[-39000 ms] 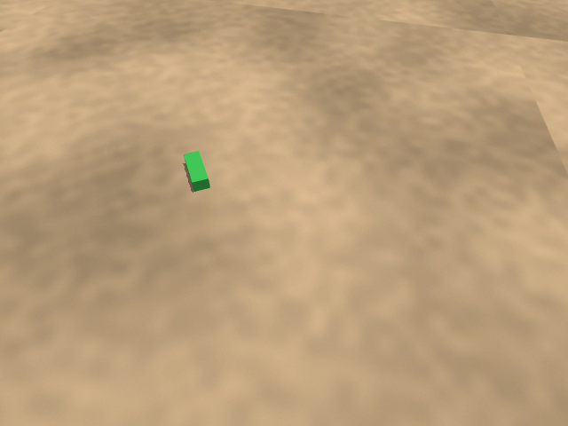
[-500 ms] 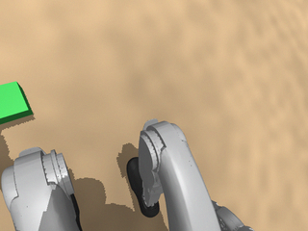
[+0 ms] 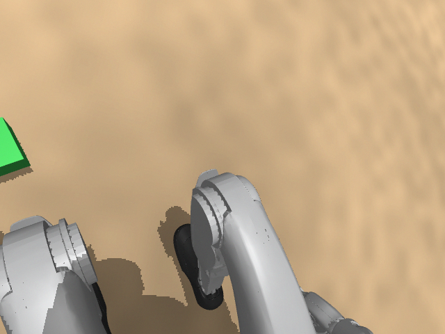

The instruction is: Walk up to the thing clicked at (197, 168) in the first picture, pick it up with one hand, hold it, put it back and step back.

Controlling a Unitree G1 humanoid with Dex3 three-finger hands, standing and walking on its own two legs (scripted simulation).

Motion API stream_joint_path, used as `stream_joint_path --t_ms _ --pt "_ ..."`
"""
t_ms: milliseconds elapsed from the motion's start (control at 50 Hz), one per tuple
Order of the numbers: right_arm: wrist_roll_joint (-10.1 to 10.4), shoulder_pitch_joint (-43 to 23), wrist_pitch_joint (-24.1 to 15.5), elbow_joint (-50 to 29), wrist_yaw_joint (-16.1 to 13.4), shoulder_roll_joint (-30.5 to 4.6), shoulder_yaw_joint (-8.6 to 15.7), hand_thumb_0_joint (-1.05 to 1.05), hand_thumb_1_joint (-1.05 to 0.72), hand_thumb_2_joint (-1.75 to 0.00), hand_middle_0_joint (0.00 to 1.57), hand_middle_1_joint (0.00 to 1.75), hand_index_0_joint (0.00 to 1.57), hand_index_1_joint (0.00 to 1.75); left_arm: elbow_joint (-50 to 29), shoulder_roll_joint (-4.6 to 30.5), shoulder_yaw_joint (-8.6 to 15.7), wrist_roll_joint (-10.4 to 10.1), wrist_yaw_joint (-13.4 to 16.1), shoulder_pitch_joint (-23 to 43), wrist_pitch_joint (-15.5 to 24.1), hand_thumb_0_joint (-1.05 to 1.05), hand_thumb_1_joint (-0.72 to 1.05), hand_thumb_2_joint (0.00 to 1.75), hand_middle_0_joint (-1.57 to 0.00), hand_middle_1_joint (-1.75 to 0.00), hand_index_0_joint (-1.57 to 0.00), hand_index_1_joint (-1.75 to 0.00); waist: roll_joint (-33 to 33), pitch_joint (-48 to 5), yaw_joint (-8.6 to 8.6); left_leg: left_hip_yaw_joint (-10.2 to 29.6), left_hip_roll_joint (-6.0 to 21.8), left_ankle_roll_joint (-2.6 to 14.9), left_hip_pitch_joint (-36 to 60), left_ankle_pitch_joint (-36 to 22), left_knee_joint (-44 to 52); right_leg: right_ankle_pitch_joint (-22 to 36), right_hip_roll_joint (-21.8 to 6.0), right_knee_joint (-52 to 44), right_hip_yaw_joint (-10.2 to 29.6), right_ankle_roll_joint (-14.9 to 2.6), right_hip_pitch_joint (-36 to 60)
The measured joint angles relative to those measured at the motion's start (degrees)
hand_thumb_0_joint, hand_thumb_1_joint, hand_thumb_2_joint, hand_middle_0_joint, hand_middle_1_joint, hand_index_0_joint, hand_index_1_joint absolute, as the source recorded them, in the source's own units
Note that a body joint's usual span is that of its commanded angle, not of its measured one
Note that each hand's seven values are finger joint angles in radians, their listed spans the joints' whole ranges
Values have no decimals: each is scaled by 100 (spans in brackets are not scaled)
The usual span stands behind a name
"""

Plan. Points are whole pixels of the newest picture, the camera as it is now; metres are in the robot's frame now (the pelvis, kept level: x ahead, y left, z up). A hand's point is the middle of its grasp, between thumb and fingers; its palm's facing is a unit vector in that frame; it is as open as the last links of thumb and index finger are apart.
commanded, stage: open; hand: left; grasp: from above
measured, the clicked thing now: out of the picture +0.42 +0.33 -0.26
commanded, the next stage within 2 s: withdraw in 0.88 s
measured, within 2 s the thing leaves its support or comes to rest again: neither
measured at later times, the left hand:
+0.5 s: hand out of the picture +0.41 +0.32 -0.24, palm faces -0.41 -0.18 -0.89, open 13.4 cm
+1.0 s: hand out of the picture +0.41 +0.32 -0.24, palm faces -0.42 -0.18 -0.89, open 13.6 cm
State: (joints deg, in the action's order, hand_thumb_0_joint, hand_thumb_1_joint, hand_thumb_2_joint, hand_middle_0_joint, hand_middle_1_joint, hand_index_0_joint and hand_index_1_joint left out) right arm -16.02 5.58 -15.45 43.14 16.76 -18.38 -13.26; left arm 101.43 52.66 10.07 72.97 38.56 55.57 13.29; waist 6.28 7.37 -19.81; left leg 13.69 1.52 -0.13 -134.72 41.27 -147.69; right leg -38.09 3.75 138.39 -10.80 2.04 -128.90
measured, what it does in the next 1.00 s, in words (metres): stands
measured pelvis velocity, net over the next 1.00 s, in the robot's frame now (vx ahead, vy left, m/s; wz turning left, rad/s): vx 0.00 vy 0.00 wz -0.01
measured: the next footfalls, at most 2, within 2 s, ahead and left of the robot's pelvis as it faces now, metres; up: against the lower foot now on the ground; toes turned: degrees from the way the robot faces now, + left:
none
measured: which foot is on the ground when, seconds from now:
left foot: down 0.00-1.00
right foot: down 0.00-1.00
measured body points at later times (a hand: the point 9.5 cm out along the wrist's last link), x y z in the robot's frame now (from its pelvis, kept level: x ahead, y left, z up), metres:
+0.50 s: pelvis +0.00 +0.00 +0.00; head +0.25 +0.13 +0.35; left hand +0.43 +0.33 -0.19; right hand +0.06 -0.25 -0.06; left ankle +0.06 +0.13 -0.26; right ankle +0.11 -0.11 -0.26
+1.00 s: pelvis +0.00 +0.00 +0.00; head +0.25 +0.13 +0.35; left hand +0.43 +0.33 -0.19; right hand +0.05 -0.25 -0.06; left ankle +0.06 +0.13 -0.26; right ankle +0.11 -0.11 -0.26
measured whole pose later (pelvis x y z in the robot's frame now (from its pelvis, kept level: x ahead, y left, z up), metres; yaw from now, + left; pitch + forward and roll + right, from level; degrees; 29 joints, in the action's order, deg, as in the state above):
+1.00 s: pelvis +0.00 +0.00 +0.00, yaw -1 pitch +26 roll -13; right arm -15.5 5.8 -17.2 42.0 17.6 -19.5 -14.5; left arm 100.7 53.5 9.2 72.6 38.7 55.6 12.9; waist 7.2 8.0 -20.2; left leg 14.4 1.5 -0.2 -134.3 40.8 -147.4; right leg -37.4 4.0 137.5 -11.4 2.2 -128.2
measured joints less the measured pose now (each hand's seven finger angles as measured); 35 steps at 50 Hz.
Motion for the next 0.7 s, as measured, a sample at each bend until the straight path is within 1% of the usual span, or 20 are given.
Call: stream_joint_path --t_ms 60,140,300,380,440,520,620,700 --pt "1 9 -25 -25 1 -17 -38 0 -90 -90 20 30 20 30 31 23 0 0 18 -3 30 0 -15 71 -51 -80 -54 -75 12 8 -7 19 -4 5 11 -9 0 10 4 -19 -15 9 27" --pt "-11 9 -43 -43 15 -29 -96 0 -90 -89 20 30 20 30 61 43 -46 28 39 -1 56 1 -15 75 -45 -82 -47 -79 57 16 -15 36 -7 7 30 -23 3 26 7 -38 -29 16 60" --pt "-30 -19 -128 -16 71 -38 -105 0 -89 -89 20 30 20 30 3 68 -92 105 141 17 4 1 -28 88 -30 -90 -31 -89 113 6 -25 67 -15 7 17 -25 -8 32 12 -55 -54 25 69" --pt "-21 -39 -182 -32 123 -61 -88 0 -89 -89 20 30 20 30 3 77 -97 71 143 47 -76 1 -36 95 -23 -94 -23 -94 112 21 -41 63 -16 17 14 -16 -18 20 12 -48 -50 36 71" --pt "-8 -39 -217 -47 140 -71 -67 0 -90 -90 20 30 20 30 -48 76 -34 6 120 34 -130 0 -41 99 -19 -97 -18 -98 99 30 -41 68 -18 12 7 -13 -17 18 12 -52 -54 33 66" --pt "19 -23 -209 -54 153 -70 -57 0 -90 -90 20 30 20 30 -66 47 -53 -77 29 17 -165 0 -46 103 -14 -101 -14 -101 69 20 -27 64 -19 2 6 -10 8 13 7 -66 -52 20 57" --pt "42 -28 -182 -76 139 -83 -79 0 -89 -90 20 30 20 30 -74 47 -76 -134 -54 3 -114 0 -49 104 -11 -103 -10 -103 54 47 -14 49 -11 2 38 -12 42 18 8 -86 -41 14 71" --pt "60 -28 -174 -85 112 -88 -95 0 -89 -90 20 30 20 30 -75 78 -77 -135 -84 20 -43 0 -50 103 -10 -103 -9 -104 65 76 -13 51 -8 0 50 -24 47 35 12 -92 -43 12 79"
